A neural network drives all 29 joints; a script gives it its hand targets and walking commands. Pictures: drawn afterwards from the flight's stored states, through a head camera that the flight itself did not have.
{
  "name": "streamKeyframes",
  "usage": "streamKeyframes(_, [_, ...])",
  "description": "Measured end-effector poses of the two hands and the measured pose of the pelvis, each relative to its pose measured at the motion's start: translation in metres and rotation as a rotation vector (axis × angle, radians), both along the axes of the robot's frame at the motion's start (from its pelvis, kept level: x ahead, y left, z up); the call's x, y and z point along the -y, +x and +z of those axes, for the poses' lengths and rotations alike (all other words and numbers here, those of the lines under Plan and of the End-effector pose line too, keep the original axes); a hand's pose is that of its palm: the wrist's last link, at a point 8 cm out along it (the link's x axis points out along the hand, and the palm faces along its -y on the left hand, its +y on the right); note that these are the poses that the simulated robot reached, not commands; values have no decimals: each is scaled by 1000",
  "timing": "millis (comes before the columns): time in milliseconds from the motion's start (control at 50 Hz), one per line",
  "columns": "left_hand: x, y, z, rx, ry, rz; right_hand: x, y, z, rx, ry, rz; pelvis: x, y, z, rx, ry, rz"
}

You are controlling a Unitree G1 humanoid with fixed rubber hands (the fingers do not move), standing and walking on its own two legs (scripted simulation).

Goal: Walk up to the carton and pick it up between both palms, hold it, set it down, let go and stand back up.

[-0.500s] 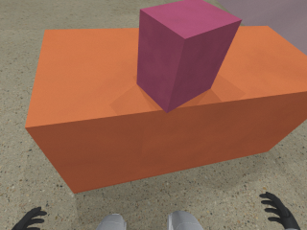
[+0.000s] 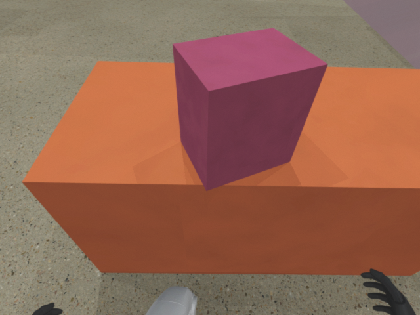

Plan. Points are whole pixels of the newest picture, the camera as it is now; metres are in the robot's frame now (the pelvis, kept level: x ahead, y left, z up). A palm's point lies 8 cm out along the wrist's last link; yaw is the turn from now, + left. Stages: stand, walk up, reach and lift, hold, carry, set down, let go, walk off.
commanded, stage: walk up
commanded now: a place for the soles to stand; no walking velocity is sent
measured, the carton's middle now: (239, 110) +0.55 +0.00 +0.09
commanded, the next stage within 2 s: none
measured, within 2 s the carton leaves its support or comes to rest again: neither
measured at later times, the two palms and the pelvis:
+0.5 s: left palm (99, 265) +0.19 +0.25 -0.05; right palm (416, 281) +0.24 -0.39 -0.07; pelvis +0.08 -0.08 -0.01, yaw +7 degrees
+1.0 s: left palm (74, 289) +0.15 +0.28 -0.05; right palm (419, 276) +0.25 -0.39 -0.05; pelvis +0.07 -0.07 +0.01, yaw +9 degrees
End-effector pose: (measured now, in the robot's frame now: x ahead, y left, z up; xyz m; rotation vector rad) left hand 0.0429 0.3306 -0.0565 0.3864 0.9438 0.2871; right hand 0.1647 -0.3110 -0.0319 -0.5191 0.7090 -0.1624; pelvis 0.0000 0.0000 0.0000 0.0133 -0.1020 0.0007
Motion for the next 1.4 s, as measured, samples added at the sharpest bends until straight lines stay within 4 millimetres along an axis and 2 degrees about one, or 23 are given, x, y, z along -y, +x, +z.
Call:
streamKeyframes(80, [7,1,-6,-28,-5,26,0,36,12,-8,-17,71,9,17,2,-15,-14,47])
streamKeyframes(180, [18,28,-27,-43,-48,22,4,68,11,7,-53,91,14,36,-7,-22,14,78])
streamKeyframes(260, [32,72,-23,-18,-42,-36,18,70,10,7,-63,64,26,48,-7,-36,-2,93])
streamKeyframes(320, [39,109,-13,38,-13,-72,37,62,5,-28,-66,35,41,57,-7,-42,-9,100])
streamKeyframes(380, [52,134,-7,73,9,-86,59,62,-5,-57,-43,10,58,66,-11,-43,-18,105])
streamKeyframes(420, [63,142,-6,81,23,-86,71,66,-18,-75,-13,0,68,72,-15,-31,-47,114])
streamKeyframes(480, [76,149,3,101,45,-91,78,74,-34,-123,33,-6,79,81,-14,-28,-35,127])
streamKeyframes(600, [77,160,23,145,76,-63,82,89,-50,-179,68,22,82,88,-9,-22,-3,151])
streamKeyframes(760, [70,145,24,80,80,-33,84,104,-38,-188,70,30,86,84,2,-26,6,159])
streamKeyframes(920, [54,121,14,44,45,20,85,91,-23,-225,33,0,77,72,10,-14,-6,157])
streamKeyframes(1040, [48,91,2,-10,7,76,72,79,-19,-257,47,-7,73,63,16,-18,-21,155])
streamKeyframes(1220, [44,46,-7,-132,-1,141,59,78,-23,-282,83,1,72,59,21,-38,-22,164])
streamKeyframes(1320, [47,37,-6,-168,-4,163,56,84,-28,-292,105,1,73,62,23,-46,-22,164])
streamKeyframes(1400, [51,41,-5,-174,-6,169,54,88,-31,-302,119,-1,75,67,25,-49,-19,166])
